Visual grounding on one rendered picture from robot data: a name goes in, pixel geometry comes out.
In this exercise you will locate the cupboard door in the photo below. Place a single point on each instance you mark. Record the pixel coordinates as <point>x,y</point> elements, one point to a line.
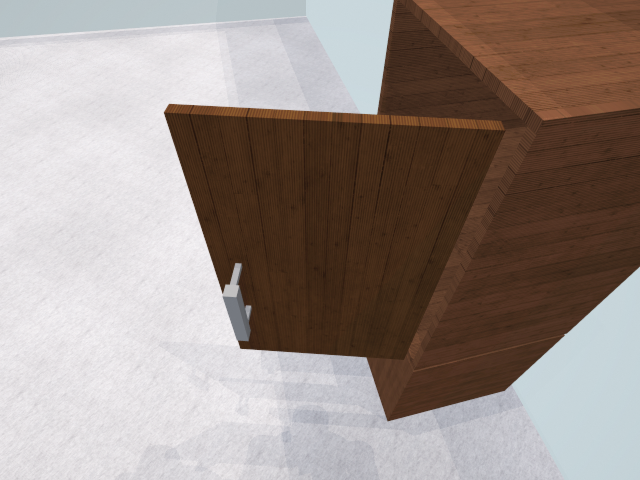
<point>343,222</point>

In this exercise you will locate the handle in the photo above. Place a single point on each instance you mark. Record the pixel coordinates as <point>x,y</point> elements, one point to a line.
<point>239,314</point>

